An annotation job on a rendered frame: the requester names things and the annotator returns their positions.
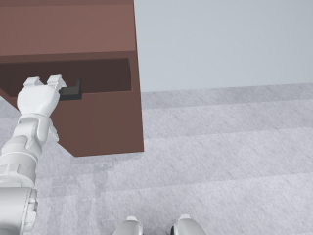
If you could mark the left robot forearm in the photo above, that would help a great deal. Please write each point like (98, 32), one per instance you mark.
(20, 154)

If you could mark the robot thigh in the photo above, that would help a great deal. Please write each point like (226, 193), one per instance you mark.
(129, 227)
(187, 226)

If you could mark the drawer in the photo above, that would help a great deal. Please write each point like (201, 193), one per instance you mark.
(97, 75)

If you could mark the robot left upper arm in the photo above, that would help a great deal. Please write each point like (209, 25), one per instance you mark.
(18, 208)

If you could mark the robot left thigh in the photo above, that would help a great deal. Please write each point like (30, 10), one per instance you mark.
(129, 227)

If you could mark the cabinet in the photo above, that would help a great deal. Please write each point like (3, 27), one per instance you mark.
(100, 123)

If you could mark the handle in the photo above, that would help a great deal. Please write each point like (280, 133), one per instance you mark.
(71, 92)

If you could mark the robot right thigh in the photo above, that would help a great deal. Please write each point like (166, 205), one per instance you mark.
(187, 226)

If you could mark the left robot hand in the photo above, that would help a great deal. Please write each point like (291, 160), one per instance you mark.
(37, 98)

